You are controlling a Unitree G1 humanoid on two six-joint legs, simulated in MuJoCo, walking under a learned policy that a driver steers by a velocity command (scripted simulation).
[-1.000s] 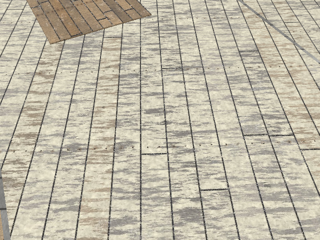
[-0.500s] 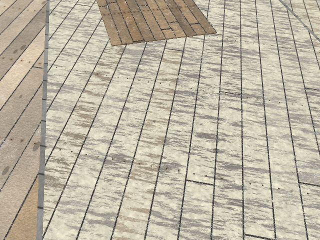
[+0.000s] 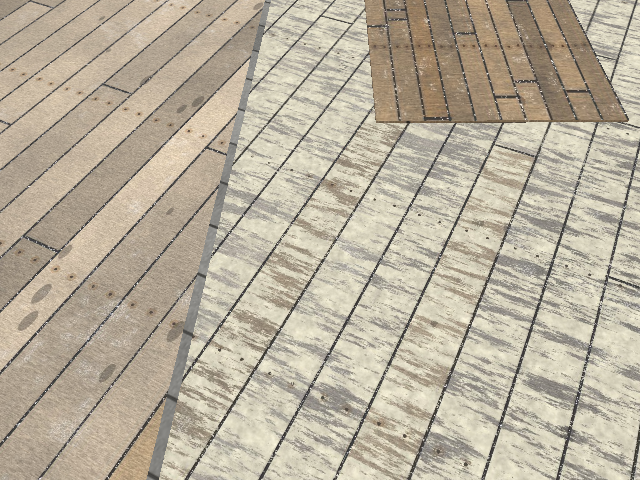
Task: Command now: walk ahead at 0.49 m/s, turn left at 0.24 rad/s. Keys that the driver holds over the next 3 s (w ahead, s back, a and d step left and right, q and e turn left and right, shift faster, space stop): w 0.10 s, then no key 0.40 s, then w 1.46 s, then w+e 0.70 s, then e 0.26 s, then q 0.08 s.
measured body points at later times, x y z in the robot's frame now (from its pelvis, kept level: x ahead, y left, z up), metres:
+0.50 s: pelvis +0.20 +0.06 +0.00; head +0.23 +0.08 +0.45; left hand +0.27 +0.33 -0.15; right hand +0.35 -0.18 -0.11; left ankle +0.28 +0.15 -0.74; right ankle +0.19 -0.10 -0.69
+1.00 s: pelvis +0.32 +0.06 +0.01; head +0.34 +0.04 +0.46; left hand +0.27 +0.32 -0.12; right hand +0.50 -0.19 -0.11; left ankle +0.47 +0.22 -0.69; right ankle +0.23 -0.06 -0.74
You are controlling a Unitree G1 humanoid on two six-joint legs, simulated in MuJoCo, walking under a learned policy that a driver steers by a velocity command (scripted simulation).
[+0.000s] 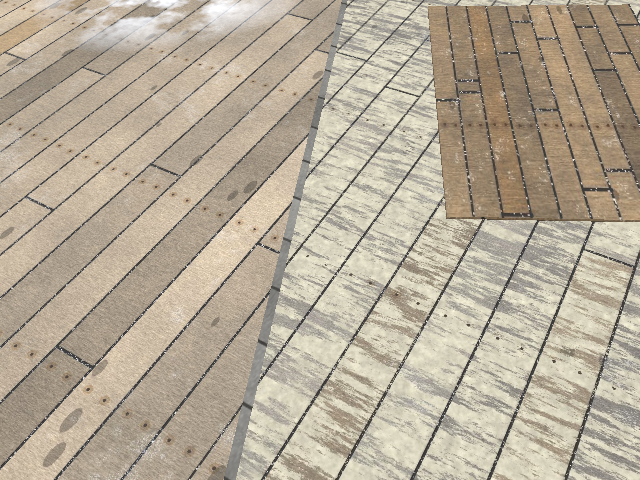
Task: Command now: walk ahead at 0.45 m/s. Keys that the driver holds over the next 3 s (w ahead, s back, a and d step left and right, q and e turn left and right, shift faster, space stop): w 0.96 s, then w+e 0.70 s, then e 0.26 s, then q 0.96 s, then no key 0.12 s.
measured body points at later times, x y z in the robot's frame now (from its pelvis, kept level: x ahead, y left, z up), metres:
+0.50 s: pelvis +0.25 +0.07 +0.00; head +0.27 +0.07 +0.45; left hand +0.42 +0.32 -0.11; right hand +0.24 -0.19 -0.14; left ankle +0.18 +0.15 -0.75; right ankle +0.43 -0.10 -0.69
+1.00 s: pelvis +0.53 +0.01 +0.00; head +0.55 +0.00 +0.45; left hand +0.55 +0.28 -0.13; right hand +0.68 -0.26 -0.12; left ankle +0.67 +0.20 -0.68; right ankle +0.52 -0.07 -0.75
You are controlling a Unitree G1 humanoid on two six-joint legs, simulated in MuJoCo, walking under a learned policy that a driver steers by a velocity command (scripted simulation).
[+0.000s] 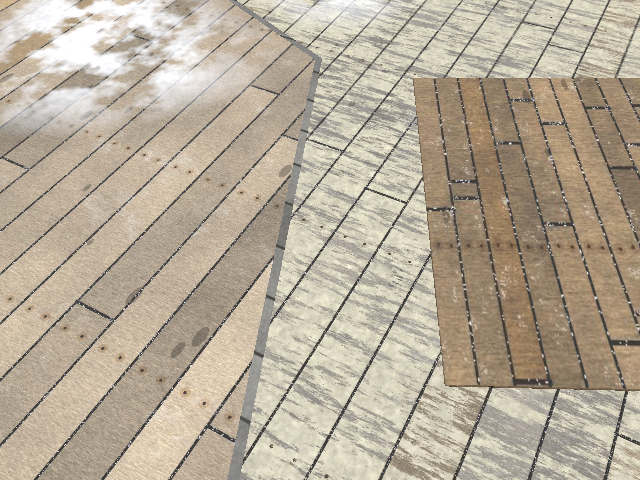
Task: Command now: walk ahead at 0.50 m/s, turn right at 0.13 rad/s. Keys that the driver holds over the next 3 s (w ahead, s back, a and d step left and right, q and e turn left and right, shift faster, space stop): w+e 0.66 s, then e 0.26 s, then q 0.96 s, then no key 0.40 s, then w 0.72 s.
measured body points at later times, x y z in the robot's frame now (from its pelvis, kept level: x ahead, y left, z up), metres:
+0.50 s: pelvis +0.28 +0.06 +0.00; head +0.29 +0.06 +0.45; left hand +0.46 +0.30 -0.12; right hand +0.25 -0.22 -0.13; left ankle +0.28 +0.16 -0.75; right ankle +0.32 -0.12 -0.67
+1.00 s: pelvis +0.47 -0.07 -0.01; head +0.52 -0.11 +0.43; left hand +0.73 +0.11 -0.11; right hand +0.48 -0.39 -0.13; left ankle +0.59 +0.07 -0.67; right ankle +0.49 -0.15 -0.75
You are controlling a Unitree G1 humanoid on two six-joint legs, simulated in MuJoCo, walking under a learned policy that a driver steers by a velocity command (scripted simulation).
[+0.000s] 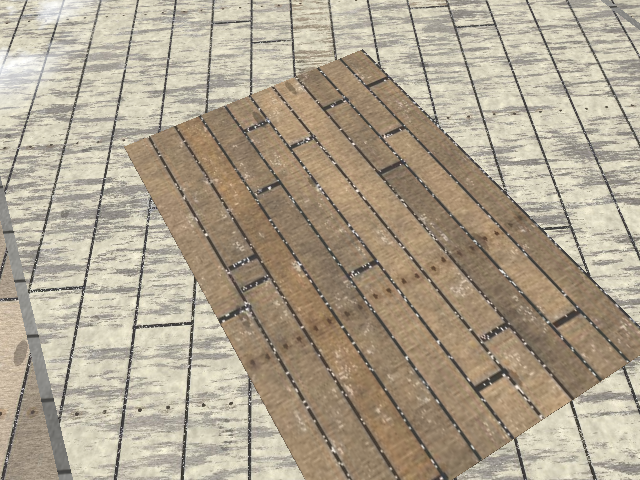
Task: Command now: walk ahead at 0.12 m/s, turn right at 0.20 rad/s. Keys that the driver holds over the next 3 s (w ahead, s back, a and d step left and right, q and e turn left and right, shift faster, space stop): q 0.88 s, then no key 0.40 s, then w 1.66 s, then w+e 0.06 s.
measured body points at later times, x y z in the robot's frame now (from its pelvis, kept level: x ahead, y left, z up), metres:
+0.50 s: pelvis +0.07 +0.03 +0.00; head +0.12 +0.04 +0.45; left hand +0.18 +0.33 -0.10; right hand +0.24 -0.24 -0.11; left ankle +0.08 +0.16 -0.74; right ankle +0.09 -0.10 -0.70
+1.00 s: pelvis +0.07 +0.02 +0.00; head +0.11 +0.04 +0.45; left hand +0.04 +0.33 -0.11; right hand +0.35 -0.13 -0.09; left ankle +0.02 +0.14 -0.72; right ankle +0.12 -0.10 -0.74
